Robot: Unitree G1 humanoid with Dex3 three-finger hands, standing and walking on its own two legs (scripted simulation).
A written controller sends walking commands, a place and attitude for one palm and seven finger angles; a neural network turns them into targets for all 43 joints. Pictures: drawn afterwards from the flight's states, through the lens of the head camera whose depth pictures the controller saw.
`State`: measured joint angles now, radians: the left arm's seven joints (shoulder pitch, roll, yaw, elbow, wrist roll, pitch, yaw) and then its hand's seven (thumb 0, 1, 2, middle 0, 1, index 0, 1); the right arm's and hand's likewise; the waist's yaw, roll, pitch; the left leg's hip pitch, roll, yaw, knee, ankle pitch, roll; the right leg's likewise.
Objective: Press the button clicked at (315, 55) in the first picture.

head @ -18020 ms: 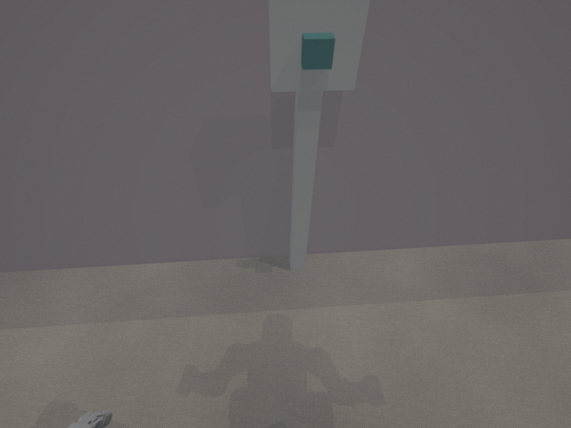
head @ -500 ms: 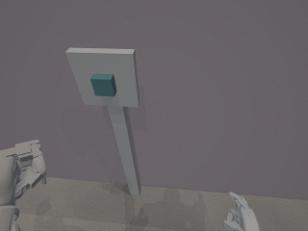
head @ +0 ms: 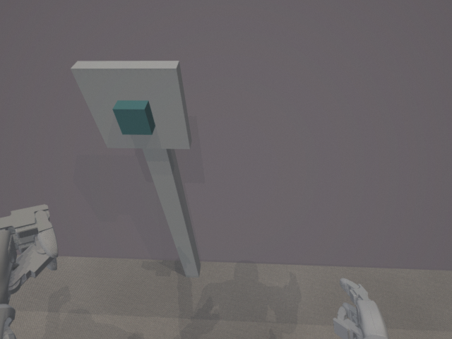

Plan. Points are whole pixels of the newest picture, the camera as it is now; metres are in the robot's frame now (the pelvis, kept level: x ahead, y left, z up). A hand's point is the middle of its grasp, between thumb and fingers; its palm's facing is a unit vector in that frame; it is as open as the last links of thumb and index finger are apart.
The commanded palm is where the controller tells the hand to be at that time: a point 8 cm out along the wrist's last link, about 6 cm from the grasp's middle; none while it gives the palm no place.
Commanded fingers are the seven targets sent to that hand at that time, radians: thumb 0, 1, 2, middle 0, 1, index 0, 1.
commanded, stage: step back with the hand held close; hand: left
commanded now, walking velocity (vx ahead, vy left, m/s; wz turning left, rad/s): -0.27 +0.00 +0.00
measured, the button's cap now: (135, 116) +0.48 +0.23 +0.15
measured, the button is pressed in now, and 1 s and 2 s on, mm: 0 0 0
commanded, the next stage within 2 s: stop stepping back and stand still in 0.86 s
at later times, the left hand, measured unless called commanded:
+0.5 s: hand out of the picture +0.09 +0.28 +0.16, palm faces +0.40 -0.77 -0.49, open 3.1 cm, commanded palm +0.02 +0.31 +0.17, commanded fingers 0.00 0.90 0.90 -1.30 -1.50 -1.30 -1.50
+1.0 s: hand out of the picture +0.00 +0.27 +0.17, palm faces +0.32 -0.85 -0.41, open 3.1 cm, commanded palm -0.05 +0.32 +0.17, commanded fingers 0.00 0.90 0.90 -1.30 -1.50 -1.30 -1.50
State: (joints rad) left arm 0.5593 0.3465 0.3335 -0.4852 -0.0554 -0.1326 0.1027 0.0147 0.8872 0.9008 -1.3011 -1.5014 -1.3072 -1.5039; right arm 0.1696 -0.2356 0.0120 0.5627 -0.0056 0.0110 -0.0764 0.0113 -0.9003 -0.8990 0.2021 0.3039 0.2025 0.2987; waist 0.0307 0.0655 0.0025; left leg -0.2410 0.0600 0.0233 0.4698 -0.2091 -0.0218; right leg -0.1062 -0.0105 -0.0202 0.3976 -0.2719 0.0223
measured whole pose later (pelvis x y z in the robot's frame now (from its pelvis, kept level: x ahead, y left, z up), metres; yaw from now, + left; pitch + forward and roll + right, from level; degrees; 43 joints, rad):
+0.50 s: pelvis -0.09 +0.03 -0.02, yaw +3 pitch -1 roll -3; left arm 0.61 0.41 0.40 -0.59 -0.03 -0.24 0.15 0.01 0.88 0.90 -1.30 -1.50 -1.31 -1.50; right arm 0.23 -0.20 0.01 0.52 0.01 -0.04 -0.08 0.01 -0.90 -0.90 0.20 0.30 0.20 0.30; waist -0.01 0.04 0.05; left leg -0.46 0.03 0.00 0.58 -0.13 0.03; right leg -0.33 0.01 0.02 0.57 -0.25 0.03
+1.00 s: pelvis -0.20 +0.04 -0.01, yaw -3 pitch +2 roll -2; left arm 0.59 0.40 0.35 -0.61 -0.04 -0.27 0.14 0.01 0.88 0.90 -1.31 -1.50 -1.31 -1.50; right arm 0.16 -0.17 0.02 0.63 -0.02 -0.07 -0.04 0.01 -0.90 -0.90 0.20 0.30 0.20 0.30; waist 0.04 0.00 -0.01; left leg -0.57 0.00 0.01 0.79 -0.31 -0.03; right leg -0.21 0.03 0.01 0.51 -0.33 0.00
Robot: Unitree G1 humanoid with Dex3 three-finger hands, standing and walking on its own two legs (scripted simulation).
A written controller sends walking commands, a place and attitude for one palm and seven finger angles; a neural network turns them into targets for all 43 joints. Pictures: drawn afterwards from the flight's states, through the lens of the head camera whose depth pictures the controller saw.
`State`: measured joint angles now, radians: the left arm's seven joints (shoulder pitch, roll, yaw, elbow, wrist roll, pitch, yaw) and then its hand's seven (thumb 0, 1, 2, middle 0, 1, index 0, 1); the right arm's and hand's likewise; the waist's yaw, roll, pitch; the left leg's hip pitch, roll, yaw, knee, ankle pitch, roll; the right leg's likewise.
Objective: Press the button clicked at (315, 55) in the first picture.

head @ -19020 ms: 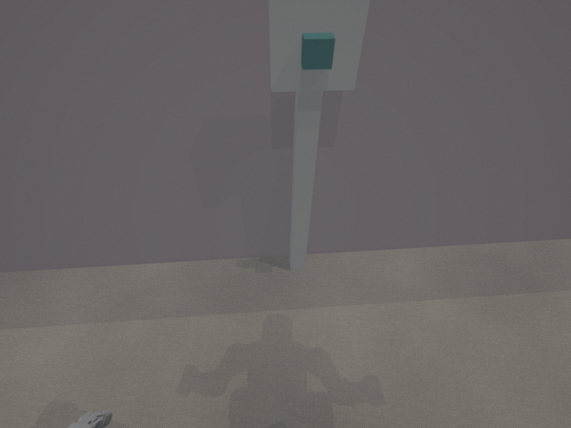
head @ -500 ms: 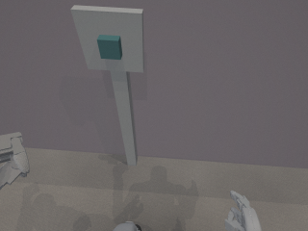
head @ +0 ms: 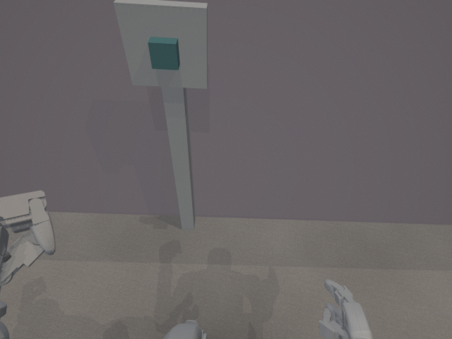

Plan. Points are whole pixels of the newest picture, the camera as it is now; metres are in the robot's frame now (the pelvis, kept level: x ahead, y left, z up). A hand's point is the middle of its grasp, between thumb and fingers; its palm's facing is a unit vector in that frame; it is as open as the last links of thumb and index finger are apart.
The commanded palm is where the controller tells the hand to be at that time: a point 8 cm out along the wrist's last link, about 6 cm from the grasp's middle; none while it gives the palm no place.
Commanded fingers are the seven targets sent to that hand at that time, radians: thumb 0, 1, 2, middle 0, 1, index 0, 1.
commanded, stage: stop stepping back and stand still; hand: left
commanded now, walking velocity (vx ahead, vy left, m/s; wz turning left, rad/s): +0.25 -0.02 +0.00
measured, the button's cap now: (164, 53) +0.67 +0.22 +0.16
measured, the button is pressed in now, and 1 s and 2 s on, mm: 0 0 0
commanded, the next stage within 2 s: let the arm hang, fingers relaxed in 0.74 s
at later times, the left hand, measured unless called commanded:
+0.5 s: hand out of the picture +0.10 +0.26 +0.17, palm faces +0.45 -0.82 -0.36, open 3.1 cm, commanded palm +0.05 +0.29 +0.19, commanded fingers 0.00 0.90 0.90 -1.30 -1.50 -1.30 -1.50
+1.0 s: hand out of the picture +0.08 +0.29 -0.07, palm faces +0.16 -0.92 -0.37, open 3.0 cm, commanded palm none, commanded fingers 0.00 0.90 0.90 -0.97 -1.14 -0.97 -1.14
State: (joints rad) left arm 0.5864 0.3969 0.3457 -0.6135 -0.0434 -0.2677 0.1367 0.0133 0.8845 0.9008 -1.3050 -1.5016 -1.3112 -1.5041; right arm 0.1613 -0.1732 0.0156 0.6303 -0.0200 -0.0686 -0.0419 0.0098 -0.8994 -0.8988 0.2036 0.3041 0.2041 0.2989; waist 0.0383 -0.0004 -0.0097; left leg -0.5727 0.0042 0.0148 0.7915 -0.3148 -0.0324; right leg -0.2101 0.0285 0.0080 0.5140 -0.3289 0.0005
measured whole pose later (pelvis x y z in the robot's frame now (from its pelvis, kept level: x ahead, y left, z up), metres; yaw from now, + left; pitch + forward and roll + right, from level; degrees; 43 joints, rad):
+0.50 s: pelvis -0.08 +0.01 +0.01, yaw +0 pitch +0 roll +0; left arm 0.59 0.34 0.33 -0.49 -0.02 -0.19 0.17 0.01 0.88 0.90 -1.31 -1.50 -1.31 -1.50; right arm 0.31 -0.23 0.00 0.67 -0.02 -0.07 -0.09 0.01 -0.90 -0.90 0.20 0.30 0.20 0.30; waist 0.01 -0.03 -0.10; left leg -0.35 0.03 0.05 0.71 -0.36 0.02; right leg -0.23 0.00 -0.06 0.49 -0.26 -0.05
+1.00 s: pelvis -0.08 +0.05 -0.01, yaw +3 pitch +1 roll +0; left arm 0.29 0.26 0.11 0.38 0.03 0.03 0.03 0.00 0.90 0.90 -1.22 -1.43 -1.23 -1.43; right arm 0.17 -0.26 0.00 0.78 -0.03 -0.02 0.01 0.01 -0.90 -0.90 0.20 0.30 0.20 0.30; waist 0.00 0.05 -0.01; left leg -0.35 -0.04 0.00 0.66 -0.32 0.04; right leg -0.32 -0.03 -0.06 0.65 -0.34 0.01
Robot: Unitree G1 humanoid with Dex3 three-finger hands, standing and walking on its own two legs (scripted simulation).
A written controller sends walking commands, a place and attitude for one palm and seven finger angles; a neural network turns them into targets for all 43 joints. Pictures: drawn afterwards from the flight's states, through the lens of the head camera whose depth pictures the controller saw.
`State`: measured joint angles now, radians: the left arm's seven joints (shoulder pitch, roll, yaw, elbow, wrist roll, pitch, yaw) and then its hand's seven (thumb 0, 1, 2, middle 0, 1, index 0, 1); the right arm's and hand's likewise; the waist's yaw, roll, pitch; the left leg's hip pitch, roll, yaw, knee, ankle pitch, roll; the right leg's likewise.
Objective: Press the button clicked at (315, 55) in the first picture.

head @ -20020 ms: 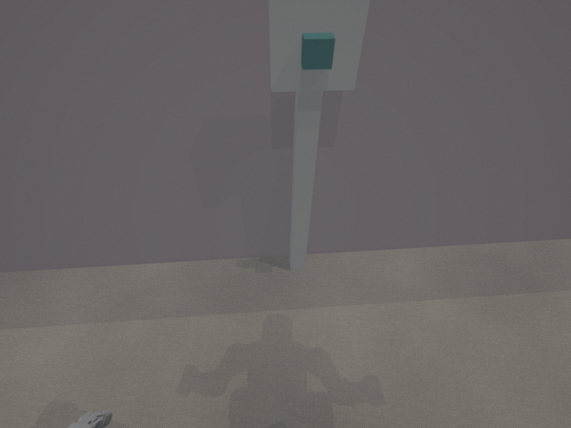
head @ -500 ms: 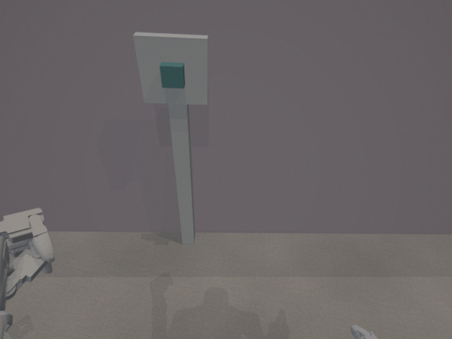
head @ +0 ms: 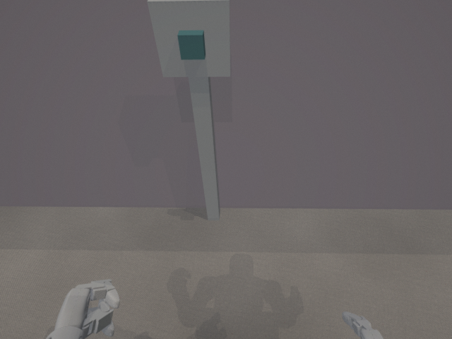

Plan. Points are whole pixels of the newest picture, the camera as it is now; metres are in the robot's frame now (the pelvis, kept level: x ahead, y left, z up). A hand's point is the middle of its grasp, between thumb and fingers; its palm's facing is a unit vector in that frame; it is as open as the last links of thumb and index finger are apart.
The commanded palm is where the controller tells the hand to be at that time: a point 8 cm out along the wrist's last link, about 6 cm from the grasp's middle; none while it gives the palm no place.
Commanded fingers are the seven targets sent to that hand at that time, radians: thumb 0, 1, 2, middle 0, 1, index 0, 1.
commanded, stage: let the arm hang, fingers relaxed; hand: left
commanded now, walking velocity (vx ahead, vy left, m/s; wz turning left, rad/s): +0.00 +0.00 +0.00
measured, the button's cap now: (192, 44) +0.76 +0.13 +0.17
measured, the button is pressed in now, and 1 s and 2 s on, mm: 0 0 0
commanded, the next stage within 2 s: stand and wait in 0.94 s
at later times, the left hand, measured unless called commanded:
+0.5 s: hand out of the picture -0.04 +0.20 -0.15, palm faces +0.03 -0.97 -0.24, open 6.3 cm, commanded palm none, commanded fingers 0.00 0.90 0.90 -0.20 -0.30 -0.20 -0.30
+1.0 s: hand out of the picture -0.01 +0.16 -0.16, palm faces +0.02 -0.98 -0.20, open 7.4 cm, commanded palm none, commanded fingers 0.00 0.90 0.90 -0.20 -0.30 -0.20 -0.30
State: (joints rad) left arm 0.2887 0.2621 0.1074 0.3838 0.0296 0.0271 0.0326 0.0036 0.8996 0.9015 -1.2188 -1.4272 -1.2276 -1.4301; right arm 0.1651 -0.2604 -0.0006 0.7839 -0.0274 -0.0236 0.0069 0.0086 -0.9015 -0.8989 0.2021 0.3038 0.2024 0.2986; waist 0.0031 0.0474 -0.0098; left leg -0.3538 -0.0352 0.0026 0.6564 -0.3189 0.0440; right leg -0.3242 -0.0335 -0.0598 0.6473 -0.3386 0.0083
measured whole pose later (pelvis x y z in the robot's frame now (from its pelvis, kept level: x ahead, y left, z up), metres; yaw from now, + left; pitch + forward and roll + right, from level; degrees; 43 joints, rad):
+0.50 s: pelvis -0.01 +0.01 +0.02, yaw -1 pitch -2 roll -1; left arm 0.32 0.18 0.01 1.17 0.01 0.02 0.03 0.01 0.90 0.90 -0.39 -0.53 -0.40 -0.53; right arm 0.31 -0.15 0.00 1.10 -0.02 0.02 -0.03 0.00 -0.90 -0.90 0.20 0.30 0.20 0.30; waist 0.01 0.03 0.05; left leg -0.19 -0.03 0.01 0.44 -0.21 0.05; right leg -0.16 -0.03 -0.05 0.41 -0.21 0.01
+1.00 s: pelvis -0.01 -0.01 +0.02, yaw -1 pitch -2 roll +0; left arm 0.27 0.14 0.02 1.15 0.01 0.00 0.03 0.00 0.91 0.90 -0.20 -0.30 -0.20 -0.30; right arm 0.33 -0.14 -0.01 1.12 -0.02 0.01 -0.03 0.00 -0.91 -0.90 0.20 0.30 0.20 0.30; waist -0.01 0.02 0.05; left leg -0.21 -0.01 0.02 0.44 -0.20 0.02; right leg -0.19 0.00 -0.05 0.43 -0.21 -0.01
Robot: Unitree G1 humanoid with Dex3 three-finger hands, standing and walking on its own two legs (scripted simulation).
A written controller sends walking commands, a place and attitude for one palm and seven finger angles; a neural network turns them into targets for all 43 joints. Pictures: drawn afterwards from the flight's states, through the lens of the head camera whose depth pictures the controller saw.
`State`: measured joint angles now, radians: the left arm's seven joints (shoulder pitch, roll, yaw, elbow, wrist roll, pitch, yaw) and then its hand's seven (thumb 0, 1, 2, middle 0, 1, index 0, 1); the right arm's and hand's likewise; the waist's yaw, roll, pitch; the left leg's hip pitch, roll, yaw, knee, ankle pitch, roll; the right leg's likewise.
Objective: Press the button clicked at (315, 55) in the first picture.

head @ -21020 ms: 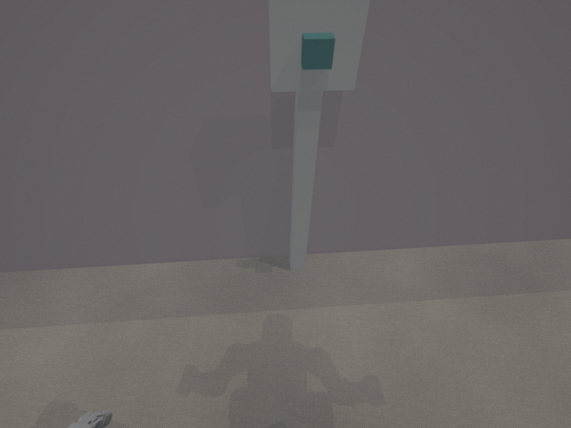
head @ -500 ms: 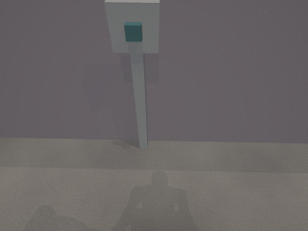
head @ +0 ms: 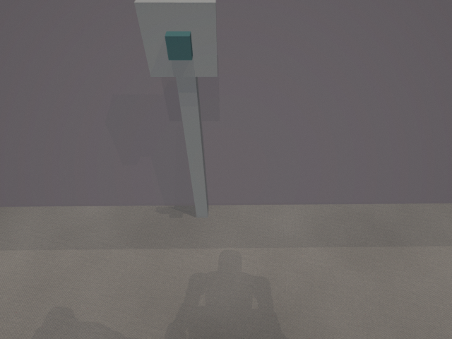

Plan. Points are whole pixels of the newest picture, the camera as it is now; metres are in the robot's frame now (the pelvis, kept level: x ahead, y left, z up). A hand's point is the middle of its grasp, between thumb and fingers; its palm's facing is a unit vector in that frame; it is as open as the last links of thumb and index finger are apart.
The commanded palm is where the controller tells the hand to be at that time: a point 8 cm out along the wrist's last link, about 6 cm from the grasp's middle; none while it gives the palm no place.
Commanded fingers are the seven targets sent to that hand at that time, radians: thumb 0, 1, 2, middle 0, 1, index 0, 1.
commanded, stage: stand and wait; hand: left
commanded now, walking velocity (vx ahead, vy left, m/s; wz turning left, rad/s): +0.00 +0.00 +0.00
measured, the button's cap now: (179, 45) +0.76 +0.16 +0.15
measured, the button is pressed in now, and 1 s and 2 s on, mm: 0 0 0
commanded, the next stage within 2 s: none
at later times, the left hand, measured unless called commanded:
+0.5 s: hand out of the picture +0.05 +0.19 -0.17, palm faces +0.03 -0.97 -0.25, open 7.4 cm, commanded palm none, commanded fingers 0.00 0.90 0.90 -0.20 -0.30 -0.20 -0.30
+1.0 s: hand out of the picture +0.10 +0.21 -0.15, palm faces +0.01 -0.95 -0.31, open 7.4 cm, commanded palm none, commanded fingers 0.00 0.90 0.90 -0.20 -0.30 -0.20 -0.30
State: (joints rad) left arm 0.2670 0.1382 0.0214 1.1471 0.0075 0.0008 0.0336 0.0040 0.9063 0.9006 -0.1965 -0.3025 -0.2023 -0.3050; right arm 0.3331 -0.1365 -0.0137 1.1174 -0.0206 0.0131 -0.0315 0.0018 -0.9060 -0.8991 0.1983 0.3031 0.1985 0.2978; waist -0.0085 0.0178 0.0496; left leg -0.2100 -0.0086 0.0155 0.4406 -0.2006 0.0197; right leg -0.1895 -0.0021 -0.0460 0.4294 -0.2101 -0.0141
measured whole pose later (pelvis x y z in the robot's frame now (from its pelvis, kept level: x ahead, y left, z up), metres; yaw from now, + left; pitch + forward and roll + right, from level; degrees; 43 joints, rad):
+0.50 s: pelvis +0.02 -0.01 +0.00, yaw +0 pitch -2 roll +0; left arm 0.19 0.21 0.02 1.15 0.01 -0.01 0.02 0.00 0.90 0.90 -0.20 -0.30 -0.20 -0.30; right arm 0.21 -0.21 -0.01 1.11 -0.02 0.01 -0.03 0.00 -0.91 -0.90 0.20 0.30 0.20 0.30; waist 0.00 0.02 0.06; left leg -0.17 0.01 0.01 0.40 -0.20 0.00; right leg -0.14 0.01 -0.05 0.38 -0.21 -0.03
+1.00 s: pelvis +0.04 -0.02 +0.01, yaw +0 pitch -1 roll +0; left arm 0.12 0.27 0.02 1.14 0.00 -0.02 0.02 0.00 0.90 0.90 -0.20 -0.30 -0.20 -0.30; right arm 0.14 -0.28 -0.01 1.12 -0.02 0.00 -0.02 0.00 -0.90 -0.90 0.20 0.30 0.20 0.30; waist 0.00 0.02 0.06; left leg -0.11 0.02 0.01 0.33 -0.20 -0.02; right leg -0.09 0.03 -0.05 0.32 -0.21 -0.04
